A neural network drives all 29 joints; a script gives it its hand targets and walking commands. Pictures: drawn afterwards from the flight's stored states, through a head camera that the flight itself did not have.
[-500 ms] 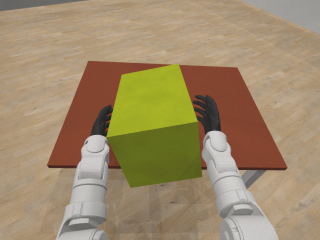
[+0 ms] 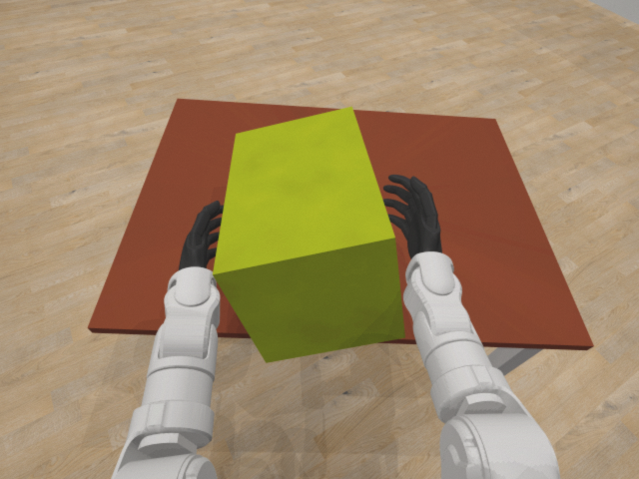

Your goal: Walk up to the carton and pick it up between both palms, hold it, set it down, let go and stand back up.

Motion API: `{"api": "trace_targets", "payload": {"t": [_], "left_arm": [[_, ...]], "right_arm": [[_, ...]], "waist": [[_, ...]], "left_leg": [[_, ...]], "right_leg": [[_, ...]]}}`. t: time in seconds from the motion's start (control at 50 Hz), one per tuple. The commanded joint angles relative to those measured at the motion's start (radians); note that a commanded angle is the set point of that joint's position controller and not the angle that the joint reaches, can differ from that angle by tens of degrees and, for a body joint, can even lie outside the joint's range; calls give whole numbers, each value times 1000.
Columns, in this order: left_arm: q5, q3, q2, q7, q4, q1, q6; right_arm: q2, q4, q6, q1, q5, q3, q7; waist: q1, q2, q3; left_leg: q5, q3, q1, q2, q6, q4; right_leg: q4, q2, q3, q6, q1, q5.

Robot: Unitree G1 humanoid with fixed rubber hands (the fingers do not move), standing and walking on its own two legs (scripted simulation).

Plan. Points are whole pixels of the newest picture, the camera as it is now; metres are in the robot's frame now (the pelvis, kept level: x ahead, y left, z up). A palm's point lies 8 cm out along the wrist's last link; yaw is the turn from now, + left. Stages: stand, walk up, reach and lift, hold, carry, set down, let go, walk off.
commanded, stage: set down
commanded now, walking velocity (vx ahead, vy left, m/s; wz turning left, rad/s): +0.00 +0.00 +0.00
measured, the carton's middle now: (312, 225) +0.44 +0.01 +0.02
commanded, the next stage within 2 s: none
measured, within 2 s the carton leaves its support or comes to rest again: rests again in 1.72 s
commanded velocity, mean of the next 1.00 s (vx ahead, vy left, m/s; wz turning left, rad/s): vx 0.00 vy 0.00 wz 0.00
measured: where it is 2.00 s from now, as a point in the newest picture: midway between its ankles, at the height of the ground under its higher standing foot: outside the picture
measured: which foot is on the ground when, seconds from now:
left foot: down 0.00-1.00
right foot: down 0.00-1.00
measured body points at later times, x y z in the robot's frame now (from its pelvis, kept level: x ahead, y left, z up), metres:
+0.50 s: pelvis -0.01 -0.01 +0.00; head +0.02 +0.01 +0.45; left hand +0.36 +0.15 +0.02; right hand +0.40 -0.13 +0.07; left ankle -0.01 +0.14 -0.75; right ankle -0.04 -0.10 -0.75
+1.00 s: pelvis +0.00 -0.02 -0.01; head +0.10 +0.00 +0.43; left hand +0.39 +0.15 +0.00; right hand +0.43 -0.14 +0.04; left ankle -0.01 +0.14 -0.75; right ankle -0.04 -0.09 -0.75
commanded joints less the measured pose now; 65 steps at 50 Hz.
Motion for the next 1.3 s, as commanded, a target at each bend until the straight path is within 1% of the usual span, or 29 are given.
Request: {"api": "trace_targets", "payload": {"t": [0.0,0.04,0.14,0.16,0.18,0.24,0.28,0.34,0.38,0.42,0.46,0.48,0.6,0.64,0.72,0.76,0.78,0.84,0.86,0.88,0.94,0.96,0.98,1.0,1.04,1.06,1.1,1.12,1.28], "left_arm": [[-84,-365,-568,-28,-79,-793,-224],[-87,-379,-574,-25,-106,-849,-263],[-59,-323,-555,0,-20,-866,-317],[-49,-301,-560,0,-9,-882,-326],[-31,-283,-554,-9,23,-891,-328],[-21,-249,-546,-15,73,-945,-346],[0,-212,-527,-16,95,-964,-344],[12,-168,-532,-23,147,-947,-349],[13,-168,-537,-11,117,-1024,-372],[33,-128,-522,-14,160,-1020,-378],[22,-144,-547,-9,159,-1033,-384],[39,-113,-535,-5,176,-1022,-385],[42,-109,-543,5,186,-1024,-413],[51,-105,-559,9,203,-991,-428],[48,-131,-591,21,211,-936,-459],[61,-119,-579,17,242,-897,-456],[62,-106,-568,14,252,-886,-455],[60,-108,-577,3,288,-852,-466],[62,-107,-563,4,288,-855,-462],[66,-84,-570,-1,321,-801,-466],[60,-110,-577,2,316,-828,-475],[49,-111,-592,5,299,-814,-483],[53,-121,-574,4,333,-804,-478],[48,-124,-577,11,312,-809,-486],[52,-106,-573,9,329,-787,-492],[65,-88,-548,7,346,-795,-493],[70,-66,-538,-7,379,-805,-510],[73,-63,-532,-10,363,-821,-515],[118,32,-496,-12,428,-830,-519]], "right_arm": [[468,-85,-133,-697,-133,267,136],[489,-101,-153,-708,-153,287,136],[473,-42,-166,-717,-183,242,157],[477,-34,-165,-732,-193,237,158],[472,18,-158,-716,-211,222,152],[483,59,-155,-738,-231,177,162],[463,121,-147,-740,-254,134,166],[484,141,-145,-749,-278,110,175],[495,184,-155,-761,-297,55,184],[484,181,-157,-780,-324,33,190],[490,198,-163,-786,-335,-1,193],[481,208,-158,-792,-348,-15,199],[477,274,-173,-767,-370,-44,212],[488,282,-188,-754,-380,-31,212],[492,308,-222,-739,-402,-28,212],[491,335,-218,-709,-399,-32,213],[478,353,-213,-696,-400,-21,213],[473,367,-228,-698,-396,-10,208],[454,386,-231,-707,-409,-25,213],[462,389,-234,-688,-410,-13,210],[436,421,-245,-677,-418,-43,207],[454,424,-254,-682,-413,-20,209],[430,404,-256,-689,-411,-41,214],[425,418,-259,-679,-414,-39,216],[418,445,-254,-662,-426,-39,214],[421,392,-257,-697,-429,-48,212],[423,388,-255,-706,-422,-7,205],[417,383,-251,-714,-414,-17,208],[406,392,-229,-745,-456,-77,223]], "waist": [[112,102,-719],[109,114,-789],[144,105,-790],[136,83,-782],[133,97,-709],[123,83,-696],[134,90,-633],[149,62,-633],[137,98,-663],[156,80,-652],[125,95,-708],[149,91,-700],[130,106,-766],[150,109,-791],[150,131,-882],[160,138,-839],[161,106,-788],[157,122,-794],[170,127,-763],[187,98,-754],[153,135,-770],[177,127,-784],[180,128,-769],[177,149,-780],[183,139,-774],[201,109,-776],[190,55,-750],[178,74,-768],[219,34,-747]], "left_leg": [[880,60,424,58,-32,166],[865,72,390,42,-38,171],[793,82,309,45,-27,147],[717,94,245,35,-25,130],[648,90,223,23,-17,115],[508,102,135,15,-5,74],[431,113,125,17,1,49],[406,120,70,10,8,32],[381,126,95,16,2,35],[357,131,56,10,7,21],[394,126,65,18,-6,37],[381,137,54,16,-2,37],[535,121,101,27,-23,77],[616,127,136,30,-31,102],[772,113,178,48,-42,157],[768,116,153,46,-38,153],[764,114,121,44,-38,144],[805,98,149,47,-38,161],[762,106,126,50,-32,145],[789,107,114,51,-29,154],[812,108,121,54,-42,158],[878,100,166,62,-42,185],[847,109,109,65,-47,166],[851,97,165,62,-46,171],[871,108,164,61,-44,181],[758,131,64,49,-43,161],[589,136,-87,15,-16,112],[562,138,-99,14,-11,103],[372,156,-260,4,20,44]], "right_leg": [[-45,12,-54,-23,-26,587],[0,12,-57,5,-5,636],[2,13,-52,-9,15,559],[23,4,-42,5,87,625],[54,3,-52,34,70,578],[66,-10,-30,40,129,565],[48,-17,-31,38,97,459],[58,-23,-25,42,137,493],[58,-20,-33,36,71,413],[55,-26,-26,37,96,421],[65,-18,-38,32,82,429],[57,-18,-27,27,73,402],[72,-15,-38,23,37,502],[75,-2,-44,20,4,514],[87,1,-49,10,-71,578],[71,-8,-36,-16,-51,605],[78,-8,-33,-4,-22,625],[97,-17,-32,10,-60,686],[76,-21,-40,-3,-100,613],[74,-23,-27,-7,-89,669],[70,-11,-41,-20,-112,638],[80,-5,-42,-10,-182,619],[18,-14,-26,-60,-142,609],[41,-2,-41,-34,-202,557],[37,-1,-40,-39,-223,564],[30,-13,-27,-46,-138,585],[114,-22,-15,18,40,689],[123,-26,-12,25,59,696],[142,-44,12,37,96,610]]}}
